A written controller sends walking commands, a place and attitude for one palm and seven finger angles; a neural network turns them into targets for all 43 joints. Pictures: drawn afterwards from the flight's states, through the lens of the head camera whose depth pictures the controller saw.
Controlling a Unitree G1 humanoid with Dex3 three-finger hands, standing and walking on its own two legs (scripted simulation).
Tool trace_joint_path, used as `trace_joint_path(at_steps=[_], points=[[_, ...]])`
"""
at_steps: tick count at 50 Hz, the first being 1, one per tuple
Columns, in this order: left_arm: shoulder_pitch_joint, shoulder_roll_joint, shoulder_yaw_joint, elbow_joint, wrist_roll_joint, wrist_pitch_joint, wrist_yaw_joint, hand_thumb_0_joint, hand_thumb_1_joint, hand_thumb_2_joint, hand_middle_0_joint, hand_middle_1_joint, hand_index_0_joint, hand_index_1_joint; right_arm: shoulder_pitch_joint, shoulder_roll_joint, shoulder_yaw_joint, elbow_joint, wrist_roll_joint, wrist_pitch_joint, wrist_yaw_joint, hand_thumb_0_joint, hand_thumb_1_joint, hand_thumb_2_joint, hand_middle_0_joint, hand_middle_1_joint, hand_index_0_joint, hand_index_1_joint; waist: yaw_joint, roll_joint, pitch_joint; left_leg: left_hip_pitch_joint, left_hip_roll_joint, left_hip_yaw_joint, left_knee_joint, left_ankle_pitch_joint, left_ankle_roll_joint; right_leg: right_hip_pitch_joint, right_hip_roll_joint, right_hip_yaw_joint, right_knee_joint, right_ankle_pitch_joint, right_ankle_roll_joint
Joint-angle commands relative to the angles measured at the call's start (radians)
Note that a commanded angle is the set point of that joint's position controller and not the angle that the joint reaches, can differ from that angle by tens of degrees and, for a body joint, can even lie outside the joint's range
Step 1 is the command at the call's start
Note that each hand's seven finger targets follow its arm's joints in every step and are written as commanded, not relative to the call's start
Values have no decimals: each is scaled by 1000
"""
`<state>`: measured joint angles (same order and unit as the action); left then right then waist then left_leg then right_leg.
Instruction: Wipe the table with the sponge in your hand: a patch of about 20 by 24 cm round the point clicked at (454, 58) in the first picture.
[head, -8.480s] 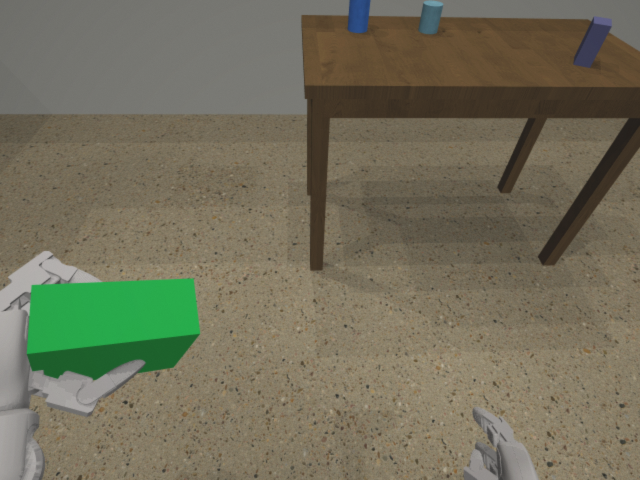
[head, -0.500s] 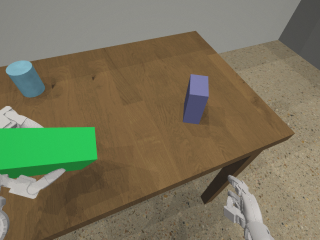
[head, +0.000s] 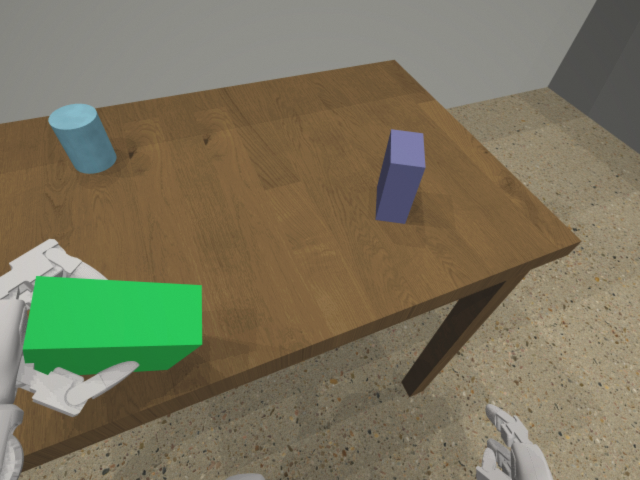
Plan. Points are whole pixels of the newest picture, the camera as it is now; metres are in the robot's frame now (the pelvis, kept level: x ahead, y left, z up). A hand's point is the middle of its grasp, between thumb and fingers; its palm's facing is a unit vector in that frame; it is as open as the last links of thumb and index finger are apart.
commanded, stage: come to a stop and stand still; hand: left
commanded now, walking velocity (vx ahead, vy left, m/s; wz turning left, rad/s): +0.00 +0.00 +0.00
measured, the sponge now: (138, 331) +0.23 +0.20 +0.11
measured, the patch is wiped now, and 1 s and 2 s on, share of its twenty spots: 0.00 0.00 0.00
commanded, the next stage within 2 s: look again from close up in 1.08 s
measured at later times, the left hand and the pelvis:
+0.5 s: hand (29, 296) +0.24 +0.28 +0.16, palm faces +0.40 -0.83 -0.38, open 9.9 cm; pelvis +0.02 +0.03 +0.00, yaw +2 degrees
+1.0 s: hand (60, 284) +0.25 +0.26 +0.16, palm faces +0.37 -0.83 -0.41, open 9.9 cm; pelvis +0.04 +0.01 +0.01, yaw +2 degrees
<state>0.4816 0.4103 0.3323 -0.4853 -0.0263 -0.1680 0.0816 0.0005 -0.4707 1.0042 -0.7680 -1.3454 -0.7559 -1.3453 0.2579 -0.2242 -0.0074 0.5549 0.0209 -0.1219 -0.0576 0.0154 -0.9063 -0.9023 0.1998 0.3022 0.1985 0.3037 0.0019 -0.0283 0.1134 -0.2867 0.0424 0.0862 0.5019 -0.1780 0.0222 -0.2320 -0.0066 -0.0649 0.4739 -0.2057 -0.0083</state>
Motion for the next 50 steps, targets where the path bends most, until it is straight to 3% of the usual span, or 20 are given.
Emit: trace_joint_path(at_steps=[1,5,7,11,12,16,17,21,22,26,27,28,31,32,36,37,41,42,46,50], points=[[-165,182,192,-218,0,-95,47,0,100,1300,-1200,-1600,-1200,-1600,-145,-103,-21,-157,2,-101,5,0,-900,-900,200,300,200,300,30,174,-146,-43,67,-133,-224,-379,14,70,-22,46,-73,-164,-19],[-180,103,100,-202,9,-101,29,0,100,1300,-1200,-1600,-1200,-1600,-112,-103,-23,-137,-8,-124,21,0,-900,-900,200,300,200,300,19,71,-141,-4,42,-125,-173,-331,2,27,-40,73,-136,-191,-26],[-166,67,67,-154,11,-92,26,0,100,1300,-1200,-1600,-1200,-1600,-115,-101,-13,-122,-10,-124,26,0,-900,-900,200,300,200,300,16,74,-147,21,50,-136,-190,-335,4,1,-31,67,-138,-182,-16],[-201,126,121,-151,21,-87,34,0,100,1300,-1200,-1600,-1200,-1600,-142,-104,-10,-114,-9,-123,28,0,-900,-900,200,300,200,300,19,103,-145,48,63,-152,-217,-314,-1,-17,-20,85,-128,-154,-11],[-213,68,67,-139,15,-90,26,0,100,1300,-1200,-1600,-1200,-1600,-129,-89,-3,-120,-13,-115,28,0,-900,-900,200,300,200,300,14,104,-134,7,68,-174,-236,-342,6,12,-19,69,-121,-135,-9],[-229,157,153,-201,17,-95,37,0,100,1300,-1200,-1600,-1200,-1600,-152,-89,-4,-132,-11,-116,27,0,-900,-900,200,300,200,300,22,150,-171,29,75,-180,-249,-291,0,53,-14,80,-97,-71,-11],[-214,89,93,-192,10,-100,28,0,100,1300,-1200,-1600,-1200,-1600,-138,-76,1,-138,-16,-110,28,0,-900,-900,200,300,200,300,18,139,-170,16,77,-189,-247,-264,4,72,-15,65,-99,-40,-11],[-186,143,144,-240,5,-101,34,0,100,1300,-1200,-1600,-1200,-1600,-151,-88,-4,-141,-10,-116,31,0,-900,-900,200,300,200,300,20,150,-229,113,67,-162,-193,-39,-14,78,-25,67,-83,55,-15],[-173,82,88,-221,-2,-102,25,0,100,1300,-1200,-1600,-1200,-1600,-137,-80,-2,-144,-15,-109,32,0,-900,-900,200,300,200,300,17,135,-215,103,72,-170,-194,-20,-11,77,-26,58,-91,66,-14],[-146,132,141,-218,-4,-93,32,0,100,1300,-1200,-1600,-1200,-1600,-150,-93,-10,-144,-7,-103,33,0,-900,-900,200,300,200,300,17,124,-253,166,64,-140,-151,120,-24,81,-38,65,-82,141,-15],[-135,73,86,-198,-9,-93,24,0,100,1300,-1200,-1600,-1200,-1600,-136,-87,-7,-144,-11,-93,33,0,-900,-900,200,300,200,300,14,109,-233,145,69,-149,-153,126,-20,82,-41,57,-93,145,-15],[-156,103,106,-230,-8,-93,25,0,100,1300,-1200,-1600,-1200,-1600,-135,-94,-16,-151,-8,-91,33,0,-900,-900,200,300,200,300,11,135,-229,150,70,-149,-153,153,-28,86,-44,63,-80,161,-18],[-136,138,145,-222,-6,-87,34,0,100,1300,-1200,-1600,-1200,-1600,-159,-100,-15,-148,-3,-82,30,0,-900,-900,200,300,200,300,16,134,-245,161,66,-139,-151,139,-27,86,-45,63,-83,145,-15],[-115,87,100,-210,-13,-89,27,0,100,1300,-1200,-1600,-1200,-1600,-142,-91,-13,-151,-7,-74,29,0,-900,-900,200,300,200,300,15,115,-236,145,70,-146,-149,149,-20,96,-48,52,-89,157,-16],[-108,158,162,-247,-13,-84,39,0,100,1300,-1200,-1600,-1200,-1600,-165,-101,-17,-156,0,-69,23,0,-900,-900,200,300,200,300,17,113,-253,156,62,-135,-134,135,-15,99,-59,71,-96,169,-17],[-88,94,108,-224,-20,-84,31,0,100,1300,-1200,-1600,-1200,-1600,-146,-92,-15,-156,-4,-63,23,0,-900,-900,200,300,200,300,13,96,-239,138,63,-141,-135,136,-10,105,-61,62,-104,179,-19],[-92,157,164,-243,-19,-79,42,0,100,1300,-1200,-1600,-1200,-1600,-161,-105,-21,-152,3,-60,18,0,-900,-900,200,300,200,300,14,104,-259,154,58,-128,-116,149,-8,101,-70,83,-102,197,-20],[-72,101,118,-215,-26,-78,35,0,100,1300,-1200,-1600,-1200,-1600,-145,-96,-18,-154,-1,-55,17,0,-900,-900,200,300,200,300,11,95,-241,133,59,-137,-119,149,-3,108,-74,74,-110,201,-22],[-87,144,152,-210,-24,-68,42,0,100,1300,-1200,-1600,-1200,-1600,-158,-106,-23,-147,6,-52,13,0,-900,-900,200,300,200,300,11,74,-235,143,55,-129,-112,106,-1,81,-78,103,-128,187,-21],[-104,123,121,-211,-27,-66,38,0,100,1300,-1200,-1600,-1200,-1600,-146,-103,-26,-152,3,-48,8,0,-900,-900,200,300,200,300,10,68,-220,125,57,-138,-119,76,2,86,-86,101,-137,168,-22]])
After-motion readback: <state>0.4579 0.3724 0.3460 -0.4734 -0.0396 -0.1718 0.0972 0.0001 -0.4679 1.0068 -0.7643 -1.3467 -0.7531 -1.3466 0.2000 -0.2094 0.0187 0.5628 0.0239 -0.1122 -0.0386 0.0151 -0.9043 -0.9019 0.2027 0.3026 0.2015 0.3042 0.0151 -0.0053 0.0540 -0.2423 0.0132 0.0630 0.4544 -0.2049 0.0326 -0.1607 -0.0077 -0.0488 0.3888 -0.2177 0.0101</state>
